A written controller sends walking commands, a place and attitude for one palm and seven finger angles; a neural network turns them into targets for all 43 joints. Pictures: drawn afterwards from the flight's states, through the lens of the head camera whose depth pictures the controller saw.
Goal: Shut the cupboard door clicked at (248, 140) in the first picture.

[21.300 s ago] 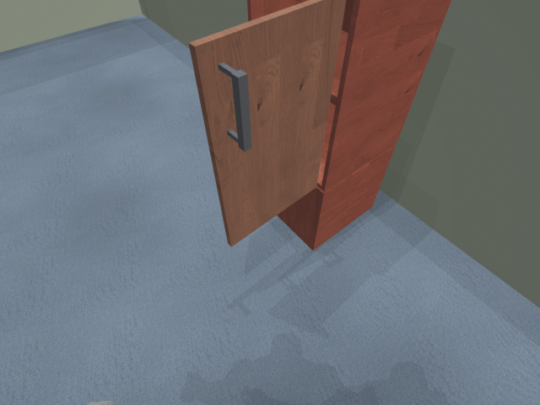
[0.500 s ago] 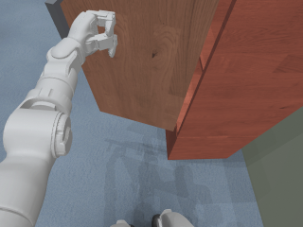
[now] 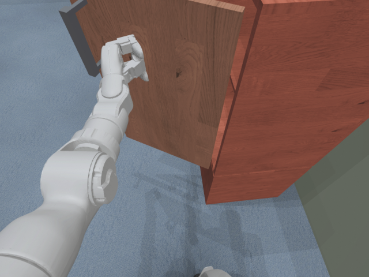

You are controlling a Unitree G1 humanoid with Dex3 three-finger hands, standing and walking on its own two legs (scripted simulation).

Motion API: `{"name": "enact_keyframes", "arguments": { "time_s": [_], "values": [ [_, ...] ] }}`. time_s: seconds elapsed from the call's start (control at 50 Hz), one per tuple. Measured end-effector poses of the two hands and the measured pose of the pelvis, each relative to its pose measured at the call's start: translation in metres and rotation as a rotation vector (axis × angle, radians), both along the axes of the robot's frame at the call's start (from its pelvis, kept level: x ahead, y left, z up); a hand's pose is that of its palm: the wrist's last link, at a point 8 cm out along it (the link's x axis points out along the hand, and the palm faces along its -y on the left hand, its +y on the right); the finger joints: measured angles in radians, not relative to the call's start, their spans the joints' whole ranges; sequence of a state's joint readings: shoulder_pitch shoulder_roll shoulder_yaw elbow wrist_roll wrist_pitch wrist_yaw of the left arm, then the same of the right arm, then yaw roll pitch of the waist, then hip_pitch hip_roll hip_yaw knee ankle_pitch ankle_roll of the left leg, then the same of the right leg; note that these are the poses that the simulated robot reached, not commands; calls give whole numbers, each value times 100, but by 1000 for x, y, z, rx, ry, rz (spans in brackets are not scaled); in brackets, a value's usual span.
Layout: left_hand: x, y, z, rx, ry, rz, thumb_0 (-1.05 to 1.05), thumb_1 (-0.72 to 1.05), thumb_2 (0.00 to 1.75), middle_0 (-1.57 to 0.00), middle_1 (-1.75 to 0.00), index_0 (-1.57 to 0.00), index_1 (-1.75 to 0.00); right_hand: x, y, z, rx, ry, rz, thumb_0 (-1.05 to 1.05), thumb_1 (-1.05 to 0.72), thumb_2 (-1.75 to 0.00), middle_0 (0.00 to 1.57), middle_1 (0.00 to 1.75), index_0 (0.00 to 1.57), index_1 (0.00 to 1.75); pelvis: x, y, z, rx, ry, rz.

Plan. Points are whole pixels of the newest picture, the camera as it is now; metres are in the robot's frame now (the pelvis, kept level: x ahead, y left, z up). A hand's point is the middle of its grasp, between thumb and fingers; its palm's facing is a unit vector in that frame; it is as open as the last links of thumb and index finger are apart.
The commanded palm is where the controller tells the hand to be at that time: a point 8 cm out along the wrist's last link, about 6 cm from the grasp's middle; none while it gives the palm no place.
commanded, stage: pull the fist back off the door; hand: left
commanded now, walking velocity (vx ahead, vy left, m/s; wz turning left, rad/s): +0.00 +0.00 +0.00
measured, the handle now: (87, 40) +0.62 +0.14 +0.15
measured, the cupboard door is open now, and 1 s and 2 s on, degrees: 60 60 60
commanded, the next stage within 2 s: draw the hand back to the body in 0.42 s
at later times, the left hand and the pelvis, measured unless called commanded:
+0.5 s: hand (143, 84) +0.43 +0.02 +0.18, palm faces -0.01 -1.00 -0.04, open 3.1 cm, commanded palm +0.42 +0.08 +0.16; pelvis -0.01 -0.01 +0.01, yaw +2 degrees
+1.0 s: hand (78, 137) +0.34 +0.12 +0.17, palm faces +0.01 -1.00 -0.01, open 3.1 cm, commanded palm +0.30 +0.18 +0.18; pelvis -0.02 +0.00 +0.02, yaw +1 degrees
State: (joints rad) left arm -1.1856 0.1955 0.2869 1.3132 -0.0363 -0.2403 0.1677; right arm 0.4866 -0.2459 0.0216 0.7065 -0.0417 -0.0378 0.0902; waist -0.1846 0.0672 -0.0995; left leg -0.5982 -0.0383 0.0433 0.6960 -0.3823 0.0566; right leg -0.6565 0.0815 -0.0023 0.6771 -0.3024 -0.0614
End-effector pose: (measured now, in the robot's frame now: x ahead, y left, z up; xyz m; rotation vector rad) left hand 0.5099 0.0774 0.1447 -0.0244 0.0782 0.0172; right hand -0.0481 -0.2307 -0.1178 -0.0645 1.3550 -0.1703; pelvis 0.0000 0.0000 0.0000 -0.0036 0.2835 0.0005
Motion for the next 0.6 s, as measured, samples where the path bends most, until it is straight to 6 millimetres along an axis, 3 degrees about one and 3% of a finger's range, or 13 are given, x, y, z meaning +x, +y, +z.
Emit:
{"name": "enact_keyframes", "arguments": {
  "time_s": [0.12, 0.18, 0.32, 0.44, 0.52, 0.6],
  "values": [
    [-15, 8, 18, 9, -159, 11, 2, 90, 90, -130, -150, -130, -150, 22, -16, 5, -31, -61, 27, 1, -90, -90, 20, 30, 20, 30, 5, -3, 3, 2, -30, -3],
    [-29, 12, 17, 59, -174, -9, 1, 90, 90, -130, -150, -130, -150, 39, -23, 5, -35, -99, 39, 1, -90, -90, 20, 30, 20, 30, 6, -4, 4, 3, -46, -1],
    [-74, 14, -5, 11, -61, -19, 1, 90, 90, -130, -150, -130, -150, 100, -32, 12, -54, -250, 84, 1, -91, -90, 20, 30, 20, 30, 2, -6, 10, 3, -116, 14],
    [-98, 1, 22, 33, -175, -29, 2, 90, 90, -130, -150, -130, -150, 152, -23, 23, -53, -421, 141, 1, -91, -90, 20, 30, 20, 30, -8, -9, 11, 11, -160, 31],
    [-94, -3, 33, 65, -138, -24, 1, 90, 90, -130, -150, -131, -150, 166, -14, 28, -36, -463, 159, 1, -91, -90, 20, 30, 20, 30, -16, -13, 12, 16, -168, 37],
    [-86, 3, 26, 39, -36, 1, 1, 90, 90, -130, -150, -131, -150, 158, -10, 29, -31, -454, 150, 1, -90, -90, 20, 30, 20, 30, -21, -15, 12, 16, -162, 34]
  ]
}}
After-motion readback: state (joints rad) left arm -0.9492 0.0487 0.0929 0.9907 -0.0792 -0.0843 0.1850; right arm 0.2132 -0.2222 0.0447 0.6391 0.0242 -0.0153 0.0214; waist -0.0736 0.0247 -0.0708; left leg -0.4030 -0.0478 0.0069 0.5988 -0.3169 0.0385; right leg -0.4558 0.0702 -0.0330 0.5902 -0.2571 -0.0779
